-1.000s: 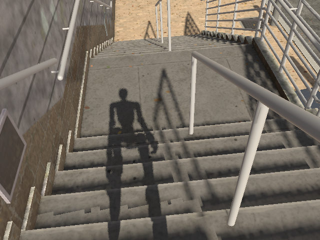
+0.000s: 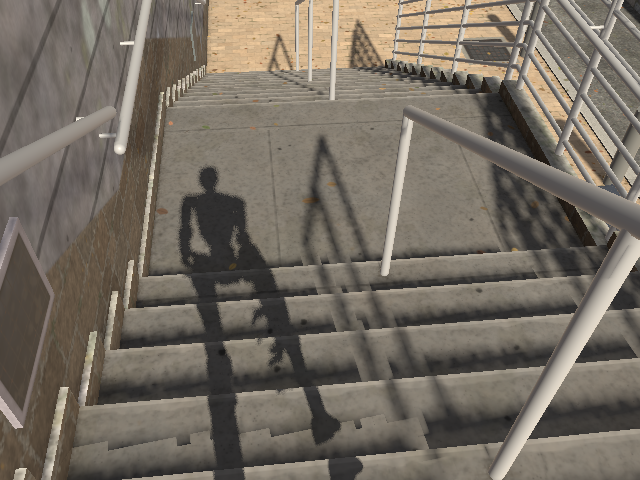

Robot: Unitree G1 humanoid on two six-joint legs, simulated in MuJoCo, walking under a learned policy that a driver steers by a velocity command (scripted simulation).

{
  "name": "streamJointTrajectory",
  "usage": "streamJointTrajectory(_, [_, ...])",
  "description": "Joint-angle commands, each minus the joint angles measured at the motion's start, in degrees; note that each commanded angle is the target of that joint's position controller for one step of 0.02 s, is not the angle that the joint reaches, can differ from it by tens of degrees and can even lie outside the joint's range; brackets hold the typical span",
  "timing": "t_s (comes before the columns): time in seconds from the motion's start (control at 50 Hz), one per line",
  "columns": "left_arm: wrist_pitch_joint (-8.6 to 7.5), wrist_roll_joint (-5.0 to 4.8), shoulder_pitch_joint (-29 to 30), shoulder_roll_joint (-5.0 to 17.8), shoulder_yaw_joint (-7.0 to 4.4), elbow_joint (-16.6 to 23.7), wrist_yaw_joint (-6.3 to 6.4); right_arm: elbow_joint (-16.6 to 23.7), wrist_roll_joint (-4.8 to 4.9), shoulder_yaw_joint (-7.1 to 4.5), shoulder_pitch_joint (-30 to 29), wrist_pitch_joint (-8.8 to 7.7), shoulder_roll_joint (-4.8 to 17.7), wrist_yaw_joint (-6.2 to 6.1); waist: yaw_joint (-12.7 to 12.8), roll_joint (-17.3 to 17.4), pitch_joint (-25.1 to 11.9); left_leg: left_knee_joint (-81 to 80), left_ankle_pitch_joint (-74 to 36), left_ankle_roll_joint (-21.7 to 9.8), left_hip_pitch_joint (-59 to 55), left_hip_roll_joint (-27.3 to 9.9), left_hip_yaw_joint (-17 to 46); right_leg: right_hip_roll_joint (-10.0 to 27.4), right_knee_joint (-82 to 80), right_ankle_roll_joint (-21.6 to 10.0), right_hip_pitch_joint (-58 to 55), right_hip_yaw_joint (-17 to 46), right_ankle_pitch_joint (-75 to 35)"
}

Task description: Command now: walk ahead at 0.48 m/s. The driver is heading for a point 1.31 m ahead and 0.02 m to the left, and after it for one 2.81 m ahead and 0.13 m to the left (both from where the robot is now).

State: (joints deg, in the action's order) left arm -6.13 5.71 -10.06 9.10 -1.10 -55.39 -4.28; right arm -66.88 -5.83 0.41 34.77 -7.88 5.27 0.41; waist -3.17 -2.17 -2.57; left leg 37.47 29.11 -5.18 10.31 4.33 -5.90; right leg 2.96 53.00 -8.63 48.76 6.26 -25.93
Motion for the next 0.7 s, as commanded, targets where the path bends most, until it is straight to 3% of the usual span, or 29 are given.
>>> streamJointTrajectory(0.02, [0.24,-0.30,5.39,3.91,0.21,3.30,-0.61,3.35,0.11,1.85,-0.78,-2.50,4.94,-1.47,1.53,6.95,5.98,-7.97,-14.32,-3.40,27.62,-10.28,7.57,0.67,-6.44,2.98,-18.67,-6.03,-14.40])
streamJointTrajectory(0.06, [0.01,0.57,8.59,5.57,-0.16,4.40,0.31,1.49,1.35,2.27,6.50,-2.14,4.87,-1.85,-0.70,5.46,7.74,-2.64,-17.45,-3.40,18.62,-12.58,12.48,0.19,-10.93,3.55,-12.54,-5.76,-8.86])
streamJointTrajectory(0.12, [0.07,-1.21,18.96,4.52,0.88,7.64,-0.11,-1.22,3.07,1.58,15.86,-0.49,5.86,-3.17,-6.99,5.99,11.63,4.05,-23.71,-3.65,-2.25,-13.70,20.05,0.23,-25.39,5.14,1.52,-5.69,3.99])
streamJointTrajectory(0.16, [0.61,-0.84,20.62,3.78,1.24,8.97,-0.42,-1.27,2.89,1.21,14.89,0.88,5.84,-2.19,-6.40,7.97,11.95,4.62,-29.18,-5.08,-2.70,-13.91,23.73,0.36,-24.78,5.81,-2.23,-6.46,11.29])
streamJointTrajectory(0.2, [0.50,0.26,19.99,4.84,1.25,8.46,-0.78,-1.04,3.95,0.53,12.01,1.48,5.77,-1.44,-5.71,5.43,10.92,9.96,-35.11,-4.63,-4.79,-12.82,23.74,-0.35,-28.02,5.85,-7.74,-6.94,19.91])
streamJointTrajectory(0.22, [0.00,0.06,16.33,5.98,0.73,7.33,-0.64,-0.19,3.42,0.51,9.18,1.32,6.08,-1.06,-4.02,4.18,8.00,13.42,-38.15,-3.62,0.46,-10.61,20.49,-1.66,-26.81,5.25,-19.48,-9.15,18.89])
streamJointTrajectory(0.24, [0.36,-0.59,6.42,8.70,0.04,3.23,0.56,-0.09,1.43,-0.13,7.72,1.64,6.64,0.16,-1.59,4.84,7.20,17.85,-35.53,-1.49,7.01,-7.48,17.81,-2.25,-27.80,5.14,-33.29,-8.82,16.82])
streamJointTrajectory(0.26, [-0.43,-1.97,-3.71,10.52,-0.98,-0.13,0.28,2.13,1.79,-0.68,3.81,2.35,9.82,1.35,3.80,0.49,6.04,26.82,-45.81,-1.44,11.96,-7.27,15.59,-3.78,-31.03,4.48,-46.38,-11.64,16.37])
streamJointTrajectory(0.28, [-1.19,-2.69,-23.66,12.04,-2.27,-5.56,0.18,2.41,-0.11,-0.82,-1.15,2.71,11.23,3.84,12.98,-4.62,3.58,41.35,-46.96,0.40,30.32,-7.54,15.28,-1.54,-32.77,-0.18,-72.21,-8.75,9.28])
streamJointTrajectory(0.3, [-0.02,-1.19,-38.16,14.33,-3.28,-9.22,-0.25,-0.67,-0.39,0.30,9.33,2.81,6.70,6.45,13.83,-12.59,-13.73,76.26,5.73,4.89,46.12,-2.00,9.58,12.89,-12.71,-14.50,-100.87,2.53,-21.75])
streamJointTrajectory(0.32, [0.78,-0.05,-40.33,14.54,-3.39,-10.01,-0.16,4.90,2.11,0.62,6.12,1.61,6.78,7.86,15.29,-7.11,-21.23,88.65,23.30,5.15,58.24,-3.85,8.30,21.80,-11.49,-19.76,-107.07,14.59,-21.51])
streamJointTrajectory(0.34, [0.68,0.84,-34.72,15.36,-3.86,-8.94,0.26,11.00,4.16,-0.46,-7.20,0.26,8.12,6.83,15.30,-0.01,-6.88,85.17,18.52,4.96,67.29,-4.49,8.00,24.36,-19.63,-19.66,-92.74,19.14,-7.18])
streamJointTrajectory(0.36, [0.55,-0.61,-21.41,11.77,-2.66,-5.23,0.54,13.45,3.29,-0.99,-15.46,0.04,9.62,4.81,10.92,7.93,1.29,69.40,8.65,2.97,64.71,-7.38,9.44,20.60,-27.30,-15.32,-73.84,14.99,14.80])
streamJointTrajectory(0.38, [0.86,-0.62,-12.40,5.33,-0.38,-3.60,1.15,13.01,1.12,-1.26,-14.54,0.50,9.23,3.57,5.03,9.76,5.22,59.25,2.11,0.65,56.79,-10.37,11.20,15.60,-28.05,-12.01,-56.33,8.70,25.27])
streamJointTrajectory(0.4, [-0.30,-0.51,-1.82,-2.60,2.74,0.45,2.23,11.91,-0.78,-0.20,-11.92,1.54,6.20,2.75,-1.44,8.11,9.33,37.10,-15.35,-1.83,40.72,-15.97,15.01,12.29,-32.89,-9.11,-32.11,3.17,24.43])
streamJointTrajectory(0.42, [-0.93,-2.17,0.83,-1.48,2.77,1.91,2.65,9.94,-0.78,-0.21,-10.52,2.46,5.02,2.54,-1.86,4.74,13.31,24.39,-24.42,-1.79,27.61,-15.11,11.22,8.47,-34.51,-9.29,-14.62,-2.68,23.93])
streamJointTrajectory(0.44, [-1.12,-2.26,-3.08,2.92,1.75,0.26,2.54,9.04,-1.09,-0.34,-7.79,3.36,4.41,2.63,-1.89,1.96,11.04,22.43,-28.25,-0.53,19.78,-11.90,7.47,5.48,-31.32,-9.09,-8.92,-3.85,26.60])
streamJointTrajectory(0.48, [-1.89,0.28,-7.97,8.54,0.37,-0.68,1.26,6.83,-0.91,0.48,2.28,3.05,3.55,3.64,-5.18,-0.04,6.30,32.68,-34.55,1.73,6.06,-7.94,3.41,3.58,-22.69,-8.22,1.33,-3.72,28.26])
streamJointTrajectory(0.5, [-3.17,0.94,-10.28,3.61,1.63,-1.07,1.90,8.20,-1.12,1.14,-3.30,2.53,2.90,3.43,-0.24,2.85,6.30,20.35,-48.74,2.87,18.52,-14.22,13.67,5.87,-19.09,-7.21,-9.45,-0.55,34.12])
streamJointTrajectory(0.52, [-3.77,-0.52,-14.44,2.97,2.13,-2.59,2.45,11.64,-0.50,0.30,-10.52,2.74,6.63,2.18,2.69,2.83,6.24,13.28,-48.87,4.12,29.90,-14.90,12.94,8.54,-15.34,-7.42,-22.72,3.00,32.05])
streamJointTrajectory(0.54, [-3.98,-0.93,-15.83,1.75,2.44,-2.25,3.84,14.08,0.93,0.67,-21.28,2.44,8.76,1.43,6.85,6.99,5.90,-4.94,-62.59,4.48,27.25,-16.25,13.34,5.12,-11.12,-3.15,-24.16,-1.22,42.49])
streamJointTrajectory(0.56, [-3.27,-0.67,-17.08,3.63,3.03,-2.22,4.02,14.72,1.32,0.24,-22.08,2.62,9.68,1.18,4.84,3.00,5.33,-5.85,-64.60,4.08,14.32,-12.84,7.68,2.11,-8.39,-1.73,-15.07,-1.39,48.08])
streamJointTrajectory(0.58, [-2.72,-0.04,-18.09,6.35,2.54,-2.55,3.49,13.27,1.03,-0.06,-19.02,3.15,10.86,1.46,3.49,-0.17,7.53,-3.99,-61.52,4.77,9.98,-11.71,5.76,3.87,-7.36,-2.17,-12.45,0.30,46.75])
streamJointTrajectory(0.6, [-1.78,-0.60,-19.60,7.04,2.28,-2.34,3.29,13.80,0.64,-0.42,-21.02,3.17,12.58,1.88,4.66,0.36,9.67,-8.62,-55.08,5.02,13.29,-12.22,6.03,6.13,-5.69,-1.98,-16.58,2.80,46.16])
streamJointTrajectory(0.62, [-0.80,-0.32,-20.82,10.00,1.79,-2.57,2.44,14.97,-0.14,-0.49,-24.12,3.68,11.84,2.55,4.70,-0.74,9.76,-5.36,-48.58,4.90,8.26,-10.87,4.47,8.26,-4.82,-2.45,-16.10,4.54,42.54])
streamJointTrajectory(0.64, [0.25,-0.83,-22.07,11.99,0.91,-3.15,2.31,14.38,0.52,-1.10,-22.36,3.44,13.42,3.09,3.80,3.18,10.72,-13.40,-47.54,4.04,5.81,-10.60,4.49,9.17,-0.95,-1.44,-19.76,5.48,42.97])
streamJointTrajectory(0.66, [1.07,0.04,-23.33,14.99,-0.14,-3.83,0.99,11.14,1.92,-2.85,-16.08,2.84,17.28,3.25,1.16,5.79,8.00,-15.24,-49.10,2.91,-3.15,-8.77,3.17,6.51,8.08,0.05,-22.74,3.27,38.67])
streamJointTrajectory(0.68, [1.63,1.81,-22.84,14.49,-0.20,-5.87,-2.01,5.21,2.42,-5.31,1.97,2.21,22.51,3.38,-6.85,8.26,3.15,-13.59,-56.40,-1.76,-21.17,-10.38,4.39,2.69,27.36,4.34,-17.43,0.30,34.72])
streamJointTrajectory(0.7, [1.84,0.02,-40.78,1.45,1.27,-9.90,-3.90,3.69,2.03,-5.17,9.77,2.46,25.33,4.64,-1.74,24.57,-17.84,5.44,-85.66,-16.12,-50.43,-23.66,14.00,-6.13,60.28,6.93,-1.76,-7.76,71.78])
